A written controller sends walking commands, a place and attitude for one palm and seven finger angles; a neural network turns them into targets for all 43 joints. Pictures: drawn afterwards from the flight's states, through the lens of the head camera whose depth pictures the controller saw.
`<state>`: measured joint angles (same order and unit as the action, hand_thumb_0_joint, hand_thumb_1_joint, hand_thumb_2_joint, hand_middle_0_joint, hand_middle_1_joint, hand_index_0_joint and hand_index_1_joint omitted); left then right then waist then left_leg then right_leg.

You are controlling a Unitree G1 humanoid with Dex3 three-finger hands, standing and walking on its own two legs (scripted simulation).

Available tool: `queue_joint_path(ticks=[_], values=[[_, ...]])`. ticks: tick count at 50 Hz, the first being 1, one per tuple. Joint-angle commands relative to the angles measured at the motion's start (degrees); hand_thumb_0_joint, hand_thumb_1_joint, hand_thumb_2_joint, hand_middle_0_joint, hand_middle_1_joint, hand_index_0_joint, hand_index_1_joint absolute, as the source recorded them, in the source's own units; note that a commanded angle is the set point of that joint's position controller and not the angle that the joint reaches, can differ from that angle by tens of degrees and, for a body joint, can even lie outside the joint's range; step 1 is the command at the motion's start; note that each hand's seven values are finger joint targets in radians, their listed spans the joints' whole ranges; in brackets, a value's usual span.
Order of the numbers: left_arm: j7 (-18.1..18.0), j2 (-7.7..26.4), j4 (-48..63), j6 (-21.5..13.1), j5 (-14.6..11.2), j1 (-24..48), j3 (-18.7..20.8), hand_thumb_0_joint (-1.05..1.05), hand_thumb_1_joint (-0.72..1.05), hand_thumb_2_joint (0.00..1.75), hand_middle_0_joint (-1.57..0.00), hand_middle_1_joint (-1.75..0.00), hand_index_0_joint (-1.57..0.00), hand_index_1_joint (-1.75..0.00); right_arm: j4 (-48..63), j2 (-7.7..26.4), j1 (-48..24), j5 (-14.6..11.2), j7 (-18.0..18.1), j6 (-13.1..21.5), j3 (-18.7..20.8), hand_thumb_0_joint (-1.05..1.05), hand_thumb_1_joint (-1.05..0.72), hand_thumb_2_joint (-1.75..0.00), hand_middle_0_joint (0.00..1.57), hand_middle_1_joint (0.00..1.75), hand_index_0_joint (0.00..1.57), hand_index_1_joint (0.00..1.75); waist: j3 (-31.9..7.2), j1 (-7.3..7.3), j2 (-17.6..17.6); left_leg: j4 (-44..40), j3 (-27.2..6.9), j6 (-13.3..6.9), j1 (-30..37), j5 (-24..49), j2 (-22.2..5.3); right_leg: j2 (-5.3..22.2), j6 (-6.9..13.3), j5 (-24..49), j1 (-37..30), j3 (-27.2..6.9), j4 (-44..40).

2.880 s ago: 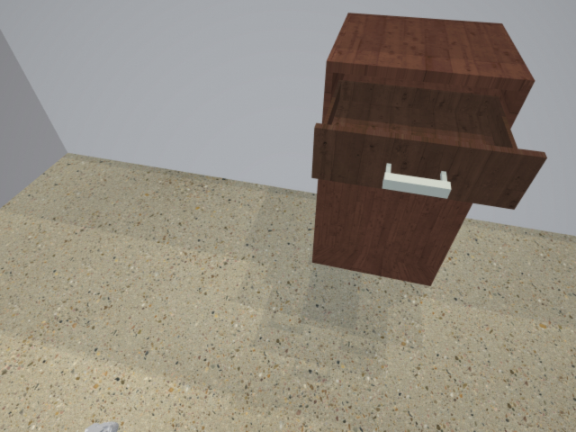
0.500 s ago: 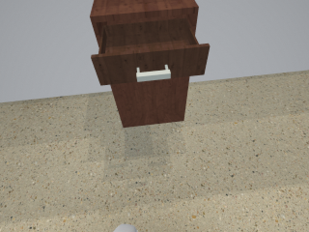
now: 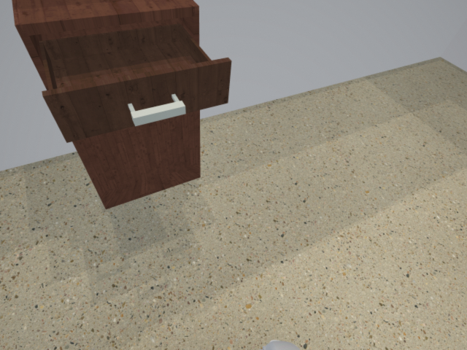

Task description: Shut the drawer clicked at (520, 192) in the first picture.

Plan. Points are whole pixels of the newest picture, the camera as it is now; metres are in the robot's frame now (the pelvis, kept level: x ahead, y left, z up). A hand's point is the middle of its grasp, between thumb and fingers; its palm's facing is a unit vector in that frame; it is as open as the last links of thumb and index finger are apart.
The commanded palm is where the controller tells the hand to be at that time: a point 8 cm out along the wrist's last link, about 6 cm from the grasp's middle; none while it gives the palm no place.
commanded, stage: walk to a spot facing it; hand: left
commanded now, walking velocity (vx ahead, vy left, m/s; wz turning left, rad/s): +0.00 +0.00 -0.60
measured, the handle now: (156, 107) +0.65 +0.25 +0.00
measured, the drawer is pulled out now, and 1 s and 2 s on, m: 0.28 0.28 0.28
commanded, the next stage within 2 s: none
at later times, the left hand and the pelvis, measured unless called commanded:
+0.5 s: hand out of the picture +0.15 +0.11 -0.16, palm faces -0.26 -0.93 -0.24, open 7.4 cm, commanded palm none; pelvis +0.00 -0.05 +0.00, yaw -17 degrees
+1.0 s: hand (182, 315) +0.21 +0.11 -0.17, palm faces -0.54 -0.83 -0.16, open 7.4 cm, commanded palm none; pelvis +0.05 -0.03 +0.00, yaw -37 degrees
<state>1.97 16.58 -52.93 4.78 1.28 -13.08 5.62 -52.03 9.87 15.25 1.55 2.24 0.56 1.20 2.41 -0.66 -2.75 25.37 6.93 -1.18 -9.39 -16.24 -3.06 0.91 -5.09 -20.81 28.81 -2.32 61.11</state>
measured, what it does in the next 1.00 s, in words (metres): steps on the spot, turning right: right foot, then left foot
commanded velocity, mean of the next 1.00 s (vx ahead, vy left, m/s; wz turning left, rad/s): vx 0.10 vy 0.00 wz -0.60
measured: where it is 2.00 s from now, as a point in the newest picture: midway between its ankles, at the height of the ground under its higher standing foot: (303, 346)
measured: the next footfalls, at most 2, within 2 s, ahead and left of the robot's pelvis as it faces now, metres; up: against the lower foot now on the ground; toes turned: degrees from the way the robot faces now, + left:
right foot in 0.20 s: +0.02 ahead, -0.15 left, +0.00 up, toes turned -12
left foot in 0.68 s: +0.10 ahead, +0.08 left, +0.00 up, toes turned -22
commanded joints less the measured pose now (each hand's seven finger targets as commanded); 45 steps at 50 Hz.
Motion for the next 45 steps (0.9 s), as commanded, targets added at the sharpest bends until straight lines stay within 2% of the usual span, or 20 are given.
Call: queue_joint_path(ticks=[1,6,8,9,10,11,12,13,14,17,23,27,30,32,33,34,35,36,39,45], values=[[0.26,0.81,6.62,-1.47,-0.29,7.55,-0.71,0.0,0.9,0.9,-0.2,-0.3,-0.2,-0.3,1.46,12.6,5.04,-0.11,0.41,0.68,3.79,0.0,-0.9,-0.9,0.2,0.3,0.2,0.3,-1.16,3.51,13.11,-4.21,-7.32,-7.63,7.95,33.79,-14.88,0.88,0.63,-3.52,2.88,4.5,-9.64],[0.25,0.5,6.54,-2.22,-0.33,6.96,-0.66,0.0,0.9,0.9,-0.2,-0.3,-0.2,-0.3,0.94,13.85,3.41,0.01,-0.27,0.29,4.86,0.0,-0.9,-0.9,0.2,0.3,0.2,0.3,-3.13,2.83,14.86,-0.05,-4.03,-6.21,4.12,30.46,-16.78,-0.06,3.16,-2.77,-7.27,6.85,-20.67],[0.04,1.56,5.27,-3.0,-0.16,2.62,-0.22,0.0,0.9,0.9,-0.2,-0.3,-0.2,-0.3,0.88,13.6,2.48,-0.3,-0.53,0.07,5.02,0.0,-0.9,-0.9,0.2,0.3,0.2,0.3,-5.58,0.2,11.81,7.78,0.14,-2.15,0.67,25.53,-15.05,-0.55,4.24,7.49,-17.15,7.9,-32.61],[-0.48,5.66,4.02,-3.94,0.17,-1.98,0.53,0.0,0.9,0.9,-0.2,-0.3,-0.2,-0.3,1.14,11.9,3.67,-0.88,-0.96,-0.13,4.7,0.0,-0.9,-0.9,0.2,0.3,0.2,0.3,-8.96,-1.85,3.31,19.25,3.42,1.72,-7.74,16.74,-12.87,5.44,6.44,16.33,-29.55,0.8,-38.92],[-1.66,12.34,2.76,-4.6,0.32,-5.82,1.88,0.0,0.9,0.9,-0.2,-0.3,-0.2,-0.3,3.74,6.75,1.78,-0.8,-1.24,-0.31,3.19,0.0,-0.9,-0.9,0.2,0.3,0.2,0.3,-9.39,-3.23,-14.77,33.05,4.76,5.29,-24.73,-17.23,-3.88,19.94,11.88,37.98,-36.62,-19.4,-40.6],[-2.48,12.98,2.77,-3.93,-0.81,-7.18,2.11,0.0,0.9,0.9,-0.2,-0.3,-0.2,-0.3,5.01,7.91,-0.66,-0.58,-0.49,-1.18,3.31,0.0,-0.9,-0.9,0.2,0.3,0.2,0.3,-10.03,-4.1,-12.91,40.83,-3.57,4.97,-25.76,-20.3,-3.6,23.37,16.05,47.12,-32.56,-20.84,-38.95],[-3.05,10.4,3.3,-3.68,-0.68,-5.26,1.98,0.0,0.9,0.9,-0.2,-0.3,-0.2,-0.3,4.88,8.22,-2.37,-0.72,-0.17,-1.52,3.41,0.0,-0.9,-0.9,0.2,0.3,0.2,0.3,-7.71,-3.34,-9.67,42.28,-6.98,4.46,-26.98,-16.34,-4.74,19.76,16.73,41.15,-30.22,-16.46,-39.68],[-3.23,9.01,4.09,-3.62,-0.52,-1.72,1.84,0.0,0.9,0.9,-0.2,-0.3,-0.2,-0.3,4.42,8.25,-3.12,-0.72,-0.29,-1.58,3.41,0.0,-0.9,-0.9,0.2,0.3,0.2,0.3,-5.4,-2.25,-11.16,42.68,-7.1,4.68,-27.77,-13.61,-5.25,17.29,16.45,35.2,-27.69,-16.19,-40.68],[-3.17,7.22,5.03,-3.54,-0.59,1.31,1.2,0.0,0.9,0.9,-0.2,-0.3,-0.2,-0.3,3.6,9.03,-3.41,-0.55,-0.51,-1.74,3.66,0.0,-0.9,-0.9,0.2,0.3,0.2,0.3,-3.32,-1.05,-7.46,42.87,-6.93,5.28,-26.2,-9.77,-5.44,14.91,16.0,31.99,-24.24,-13.87,-40.93],[-2.94,6.24,6.06,-4.05,-0.41,3.81,0.65,0.0,0.9,0.9,-0.2,-0.3,-0.2,-0.3,1.99,7.77,-0.51,-0.2,-0.86,-2.16,3.67,0.0,-0.9,-0.9,0.2,0.3,0.2,0.3,-4.15,1.27,-2.89,39.19,-5.65,6.17,-21.38,-5.14,-3.98,11.58,14.75,30.51,-19.95,-10.09,-41.0],[-2.53,7.03,5.47,-4.08,-0.1,0.39,0.91,0.0,0.9,0.9,-0.2,-0.3,-0.2,-0.3,4.01,7.94,-4.6,-0.29,-0.8,-2.08,3.71,0.0,-0.9,-0.9,0.2,0.3,0.2,0.3,-3.47,-0.34,-4.21,32.79,-6.25,6.54,-21.26,-5.24,-1.94,10.58,15.72,25.53,-19.18,-16.1,-41.41],[-2.77,7.65,5.54,-3.78,0.24,-0.42,1.35,0.0,0.9,0.9,-0.2,-0.3,-0.2,-0.3,5.75,7.39,-6.71,-0.84,-0.55,-1.33,3.44,0.0,-0.9,-0.9,0.2,0.3,0.2,0.3,-5.64,-1.1,-5.65,22.91,-6.42,5.88,-17.13,-8.32,0.03,10.51,16.57,30.94,-20.58,-20.22,-38.84],[-2.72,7.93,5.89,-3.41,0.12,1.03,1.61,0.0,0.9,0.9,-0.2,-0.3,-0.2,-0.3,5.74,7.24,-4.72,-1.33,-0.17,-0.88,3.39,0.0,-0.9,-0.9,0.2,0.3,0.2,0.3,-6.71,0.03,-6.99,13.31,-5.89,5.05,-10.95,-6.64,1.93,9.04,15.11,35.53,-19.0,-21.91,-36.31],[-2.67,6.96,6.23,-3.06,-0.34,2.76,1.44,0.0,0.9,0.9,-0.2,-0.3,-0.2,-0.3,4.47,7.78,0.06,-1.48,0.27,-0.27,3.46,0.0,-0.9,-0.9,0.2,0.3,0.2,0.3,-8.3,2.42,-5.7,-0.13,-5.78,4.3,0.07,2.09,1.33,5.83,11.21,31.63,-13.69,-20.39,-31.45],[-2.48,4.22,7.05,-2.87,-0.81,2.33,0.99,0.0,0.9,0.9,-0.2,-0.3,-0.2,-0.3,4.11,11.0,1.91,-1.19,0.56,0.3,3.85,0.0,-0.9,-0.9,0.2,0.3,0.2,0.3,-9.3,3.22,2.36,-6.41,-13.34,1.79,8.43,5.22,-6.47,0.06,8.07,19.88,-5.52,-15.8,-25.39],[-1.71,1.03,7.75,-2.95,-1.0,0.69,0.4,0.0,0.9,0.9,-0.2,-0.3,-0.2,-0.3,4.73,16.41,2.09,-0.53,0.33,0.43,4.72,0.0,-0.9,-0.9,0.2,0.3,0.2,0.3,-9.3,2.65,18.66,-9.9,-27.48,-3.42,13.55,12.49,-21.44,-6.98,4.22,-10.34,5.98,-5.5,-12.72],[-1.52,2.72,7.45,-2.99,-0.01,1.02,0.71,0.0,0.9,0.9,-0.2,-0.3,-0.2,-0.3,5.25,17.21,2.19,-0.15,0.14,0.04,4.44,0.0,-0.9,-0.9,0.2,0.3,0.2,0.3,-6.61,3.21,15.62,-10.2,-29.82,-7.66,7.75,8.6,-26.03,-3.78,3.41,-14.03,6.54,-2.73,-1.27],[-1.08,3.33,6.95,-2.96,0.42,0.08,1.13,0.0,0.9,0.9,-0.2,-0.3,-0.2,-0.3,6.03,14.66,-0.27,0.13,-0.04,0.13,3.75,0.0,-0.9,-0.9,0.2,0.3,0.2,0.3,-4.53,1.71,11.12,-11.91,-27.16,-8.07,3.7,-0.38,-23.96,-1.81,3.01,-10.53,6.83,-2.83,2.85],[0.83,2.5,5.11,-2.62,0.9,0.75,1.28,0.0,0.9,0.9,-0.2,-0.3,-0.2,-0.3,5.66,10.86,-3.37,0.12,0.05,1.13,2.69,0.0,-0.9,-0.9,0.2,0.3,0.2,0.3,0.87,0.43,11.78,-13.89,-14.31,-3.78,0.81,-6.4,-14.8,-0.11,2.51,0.2,8.8,0.37,8.08],[1.67,-0.38,5.49,-2.65,0.6,4.59,0.3,0.0,0.9,0.9,-0.2,-0.3,-0.2,-0.3,1.6,9.73,5.64,-0.23,-0.08,2.52,3.21,0.0,-0.9,-0.9,0.2,0.3,0.2,0.3,3.16,2.41,11.14,-14.31,-7.08,-5.29,7.4,0.74,-16.42,3.51,1.55,5.52,13.59,3.24,2.98]])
